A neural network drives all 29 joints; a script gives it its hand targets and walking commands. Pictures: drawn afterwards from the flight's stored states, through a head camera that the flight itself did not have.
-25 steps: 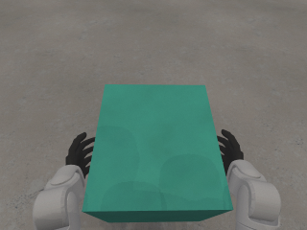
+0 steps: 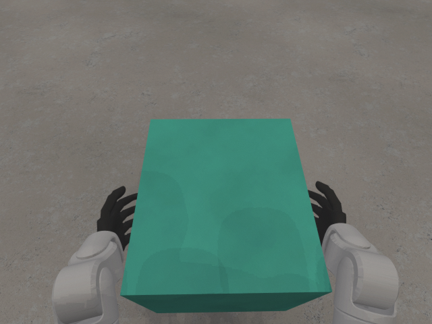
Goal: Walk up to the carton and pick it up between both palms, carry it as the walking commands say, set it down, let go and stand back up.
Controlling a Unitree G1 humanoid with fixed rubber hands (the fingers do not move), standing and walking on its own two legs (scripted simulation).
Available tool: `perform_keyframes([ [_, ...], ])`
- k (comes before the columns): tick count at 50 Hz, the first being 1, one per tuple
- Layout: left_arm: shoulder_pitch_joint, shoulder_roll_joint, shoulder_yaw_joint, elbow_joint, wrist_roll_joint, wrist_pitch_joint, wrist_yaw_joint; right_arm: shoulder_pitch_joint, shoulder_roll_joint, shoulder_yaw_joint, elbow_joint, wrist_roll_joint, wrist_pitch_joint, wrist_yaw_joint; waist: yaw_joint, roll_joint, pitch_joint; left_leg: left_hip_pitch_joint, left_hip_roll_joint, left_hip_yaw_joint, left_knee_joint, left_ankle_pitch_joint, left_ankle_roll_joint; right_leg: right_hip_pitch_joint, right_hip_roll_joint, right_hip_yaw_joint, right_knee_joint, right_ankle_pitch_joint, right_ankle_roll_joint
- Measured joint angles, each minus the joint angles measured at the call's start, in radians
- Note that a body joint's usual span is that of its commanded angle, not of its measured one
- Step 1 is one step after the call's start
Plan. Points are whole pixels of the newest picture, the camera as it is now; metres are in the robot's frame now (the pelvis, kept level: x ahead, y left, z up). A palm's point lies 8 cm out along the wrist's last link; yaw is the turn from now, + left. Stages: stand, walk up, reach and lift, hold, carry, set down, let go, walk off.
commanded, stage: carry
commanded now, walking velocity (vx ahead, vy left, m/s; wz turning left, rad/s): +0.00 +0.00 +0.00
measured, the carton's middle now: (221, 219) +0.31 +0.00 +0.01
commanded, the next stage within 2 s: none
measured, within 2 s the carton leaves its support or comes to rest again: neither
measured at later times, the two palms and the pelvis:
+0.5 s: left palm (145, 132) +0.49 +0.16 +0.06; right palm (302, 132) +0.50 -0.18 +0.05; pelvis +0.24 -0.01 -0.02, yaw +2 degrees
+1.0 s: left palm (159, 71) +0.74 +0.16 +0.05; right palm (281, 66) +0.76 -0.18 +0.05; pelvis +0.50 -0.03 -0.02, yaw +2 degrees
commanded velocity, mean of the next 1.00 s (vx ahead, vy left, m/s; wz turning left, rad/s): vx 0.00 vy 0.00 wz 0.00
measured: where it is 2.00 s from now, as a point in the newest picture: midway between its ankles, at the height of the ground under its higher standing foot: (224, 171)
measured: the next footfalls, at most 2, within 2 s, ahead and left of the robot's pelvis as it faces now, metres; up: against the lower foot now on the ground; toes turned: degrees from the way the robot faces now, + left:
left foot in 0.22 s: +0.09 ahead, +0.10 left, +0.00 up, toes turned +10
right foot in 0.42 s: +0.23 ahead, -0.12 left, +0.00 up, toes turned -6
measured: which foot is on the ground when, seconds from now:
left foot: down 0.00-0.10, up 0.12-0.20, down 0.22-0.44, up 0.46-0.58, down 0.60-0.78, up 0.80-0.94, down 0.96-1.00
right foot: down 0.00-0.26, up 0.28-0.40, down 0.42-0.64, up 0.66-0.76, down 0.78-1.00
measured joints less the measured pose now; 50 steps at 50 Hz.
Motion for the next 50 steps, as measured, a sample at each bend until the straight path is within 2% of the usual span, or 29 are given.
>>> perform_keyframes([
  [1,0.007,0.003,0.001,-0.016,-0.002,0.002,0.0,0.001,-0.001,0.009,-0.006,-0.001,-0.001,0.001,0.009,0.009,-0.004,0.012,0.008,0.003,0.009,-0.028,-0.004,-0.007,0.008,-0.001,0.0,-0.022,0.003],
  [3,0.008,0.003,0.003,-0.029,-0.006,0.005,0.0,0.006,-0.002,0.016,-0.017,-0.004,-0.004,0.004,0.019,0.024,-0.007,0.021,0.021,0.009,0.075,-0.083,-0.016,0.014,0.016,-0.022,-0.05,0.038,-0.013],
  [5,-0.005,-0.009,-0.005,0.004,-0.004,0.001,0.002,0.023,-0.01,0.002,-0.021,-0.005,-0.002,0.005,0.027,0.044,-0.02,-0.049,0.048,-0.001,0.275,0.004,-0.041,0.053,0.024,-0.043,-0.053,-0.033,-0.041],
  [7,-0.011,-0.007,-0.022,0.037,0.004,0.003,0.003,0.042,-0.015,-0.006,-0.009,-0.005,-0.004,0.006,0.028,0.016,-0.025,-0.128,0.021,-0.035,0.447,-0.089,-0.053,0.087,0.004,-0.047,-0.034,-0.101,-0.046],
  [8,-0.005,-0.007,-0.029,0.045,0.008,0.006,0.004,0.051,-0.016,-0.008,-0.003,-0.003,-0.003,0.006,0.027,0.003,-0.026,-0.156,0.007,-0.041,0.461,-0.122,-0.055,0.11,-0.004,-0.048,-0.036,-0.121,-0.043],
  [10,0.008,-0.006,-0.032,0.033,0.012,0.017,0.008,0.055,-0.015,-0.007,0.003,0.003,0.002,0.005,0.028,-0.018,-0.014,-0.178,-0.013,-0.026,0.333,-0.085,-0.053,0.15,-0.013,-0.039,-0.032,-0.149,-0.034],
  [11,0.013,-0.005,-0.029,0.018,0.011,0.022,0.01,0.052,-0.011,-0.007,0.003,0.007,0.001,0.005,0.029,-0.027,-0.002,-0.165,-0.019,-0.005,0.237,-0.031,-0.033,0.165,-0.019,-0.035,-0.013,-0.162,-0.029],
  [12,0.023,0.0,-0.022,0.007,0.008,0.024,0.011,0.052,0.0,-0.003,0.013,0.009,-0.007,0.004,0.032,-0.047,0.002,-0.133,-0.027,0.018,0.204,-0.036,0.0,0.161,-0.034,-0.024,0.032,-0.161,-0.019],
  [14,0.033,0.008,-0.011,0.001,-0.003,0.025,0.011,0.048,-0.001,0.017,0.021,-0.002,-0.008,0.003,0.024,-0.046,0.0,-0.092,-0.024,0.027,0.181,-0.06,0.027,0.102,-0.033,0.018,0.19,-0.125,0.002],
  [16,0.035,0.012,-0.009,0.007,-0.008,0.018,0.01,0.047,-0.003,0.025,0.021,-0.009,-0.008,0.003,0.02,-0.017,-0.005,-0.053,-0.008,0.025,0.161,-0.08,0.023,0.042,-0.003,0.067,0.284,-0.205,-0.004],
  [18,0.023,0.012,-0.004,0.003,-0.013,0.017,0.009,0.043,-0.003,0.028,0.01,-0.013,-0.011,0.003,0.017,0.004,-0.006,-0.014,0.002,0.02,0.131,-0.093,0.011,-0.008,0.009,0.08,0.241,-0.217,-0.01],
  [20,-0.001,0.009,0.004,0.008,-0.013,0.01,0.002,0.031,-0.003,0.024,0.0,-0.018,-0.015,0.002,0.014,0.015,0.003,0.018,0.008,0.018,0.125,-0.112,-0.001,-0.035,0.012,0.069,0.103,-0.114,-0.017],
  [21,-0.014,0.006,0.007,0.017,-0.012,0.005,-0.001,0.025,-0.003,0.019,-0.003,-0.021,-0.016,0.002,0.012,0.017,0.009,0.025,0.011,0.019,0.151,-0.123,-0.008,-0.031,0.009,0.055,0.022,0.002,-0.024],
  [23,-0.031,-0.01,0.001,0.061,-0.005,-0.011,-0.002,0.028,-0.018,0.005,0.005,-0.02,-0.016,0.003,0.002,0.039,0.0,-0.023,0.033,-0.007,0.301,-0.102,-0.036,0.004,0.013,0.023,0.016,-0.02,-0.035],
  [25,-0.034,-0.008,-0.015,0.085,0.01,-0.006,0.001,0.033,-0.028,-0.002,0.028,-0.013,-0.014,0.003,-0.001,0.02,-0.013,-0.081,0.008,-0.052,0.419,-0.154,-0.049,0.037,0.001,0.018,0.015,-0.08,-0.037],
  [28,-0.023,-0.007,-0.025,0.07,0.018,0.006,0.006,0.04,-0.026,-0.006,0.033,0.001,-0.016,0.002,-0.003,-0.019,-0.015,-0.134,-0.023,-0.055,0.324,-0.153,-0.055,0.091,-0.014,0.023,-0.011,-0.12,-0.031],
  [30,-0.016,-0.005,-0.023,0.041,0.016,0.004,0.008,0.031,-0.022,-0.006,0.026,0.011,-0.021,0.001,0.0,-0.035,0.001,-0.131,-0.033,-0.029,0.162,0.012,-0.045,0.113,-0.021,0.025,0.017,-0.142,-0.026],
  [32,0.011,0.005,-0.008,0.02,0.005,0.001,0.008,0.028,-0.001,0.003,0.04,0.009,-0.032,-0.001,0.007,-0.057,-0.003,-0.089,-0.038,-0.003,0.145,-0.013,-0.006,0.079,-0.035,0.044,0.137,-0.096,-0.005],
  [34,0.03,0.011,-0.005,0.007,-0.004,0.0,0.007,0.035,-0.001,0.021,0.033,0.0,-0.028,-0.001,0.007,-0.028,-0.011,-0.054,-0.019,-0.005,0.14,-0.065,0.007,0.029,-0.009,0.07,0.24,-0.173,-0.004],
  [36,0.032,0.015,-0.004,-0.006,-0.009,0.006,0.006,0.038,-0.003,0.03,0.019,-0.004,-0.023,-0.001,0.015,-0.001,-0.012,-0.013,-0.001,-0.003,0.121,-0.094,0.001,-0.015,0.012,0.076,0.227,-0.215,-0.009],
  [38,0.013,0.017,0.001,-0.007,-0.012,0.005,0.002,0.031,-0.003,0.031,0.004,-0.01,-0.023,-0.002,0.02,0.014,-0.002,0.017,0.011,-0.005,0.129,-0.121,-0.012,-0.041,0.022,0.057,0.109,-0.118,-0.016],
  [39,-0.001,0.014,0.002,0.007,-0.012,-0.003,-0.002,0.028,-0.003,0.027,0.002,-0.015,-0.027,-0.002,0.02,0.018,0.003,0.021,0.017,-0.004,0.167,-0.133,-0.02,-0.033,0.023,0.038,0.04,-0.033,-0.037],
  [41,-0.022,-0.008,0.002,0.07,-0.004,-0.028,-0.004,0.031,-0.017,0.01,0.022,-0.021,-0.034,0.002,0.018,0.039,-0.006,-0.041,0.036,-0.03,0.35,-0.131,-0.049,0.006,0.028,0.008,0.032,-0.066,-0.063],
  [43,-0.021,-0.008,-0.015,0.086,0.006,-0.023,0.002,0.041,-0.025,0.001,0.035,-0.011,-0.031,0.002,0.015,0.017,-0.015,-0.111,0.0,-0.068,0.489,-0.19,-0.056,0.041,0.015,0.007,0.031,-0.116,-0.059],
  [44,-0.014,-0.007,-0.026,0.081,0.01,-0.018,0.011,0.049,-0.025,0.0,0.034,-0.005,-0.03,-0.001,0.012,0.004,-0.018,-0.14,-0.015,-0.075,0.499,-0.209,-0.054,0.062,0.009,0.006,0.018,-0.131,-0.056],
  [46,-0.006,-0.006,-0.031,0.058,0.011,-0.008,0.013,0.057,-0.02,-0.003,0.023,0.005,-0.032,-0.002,0.009,-0.024,-0.013,-0.186,-0.036,-0.064,0.417,-0.186,-0.05,0.101,-0.001,0.014,0.002,-0.155,-0.05],
  [48,0.0,-0.006,-0.029,0.029,0.009,-0.009,0.013,0.053,-0.015,-0.003,0.011,0.014,-0.038,-0.002,0.01,-0.043,0.003,-0.2,-0.048,-0.036,0.235,-0.036,-0.042,0.135,-0.007,0.017,0.02,-0.183,-0.045],
  [49,0.011,-0.001,-0.024,0.016,0.007,-0.011,0.013,0.052,-0.007,0.001,0.016,0.016,-0.046,-0.003,0.016,-0.061,0.008,-0.179,-0.053,-0.016,0.207,0.003,-0.016,0.137,-0.017,0.027,0.062,-0.188,-0.038],
  [50,0.025,0.005,-0.015,0.009,0.001,-0.012,0.013,0.051,0.0,0.012,0.029,0.013,-0.052,-0.003,0.019,-0.077,0.006,-0.152,-0.057,0.001,0.2,-0.016,0.006,0.115,-0.03,0.04,0.137,-0.149,-0.025],
])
